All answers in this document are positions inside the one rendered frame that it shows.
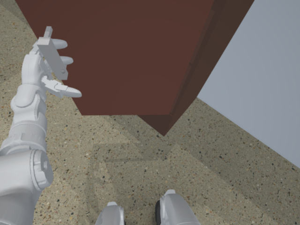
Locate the left robot thigh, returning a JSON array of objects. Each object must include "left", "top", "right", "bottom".
[{"left": 95, "top": 205, "right": 124, "bottom": 225}]

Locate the left robot forearm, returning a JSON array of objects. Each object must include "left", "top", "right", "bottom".
[{"left": 0, "top": 84, "right": 47, "bottom": 156}]

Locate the handle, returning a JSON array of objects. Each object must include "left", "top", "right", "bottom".
[{"left": 37, "top": 26, "right": 68, "bottom": 80}]

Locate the cupboard door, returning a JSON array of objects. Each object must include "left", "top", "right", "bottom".
[{"left": 15, "top": 0, "right": 214, "bottom": 115}]

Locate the robot left hand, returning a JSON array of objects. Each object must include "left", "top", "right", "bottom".
[{"left": 22, "top": 39, "right": 82, "bottom": 98}]

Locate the left robot upper arm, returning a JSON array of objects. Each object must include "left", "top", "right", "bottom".
[{"left": 0, "top": 149, "right": 53, "bottom": 225}]

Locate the robot right shin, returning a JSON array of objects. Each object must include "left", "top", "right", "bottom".
[{"left": 160, "top": 189, "right": 175, "bottom": 225}]

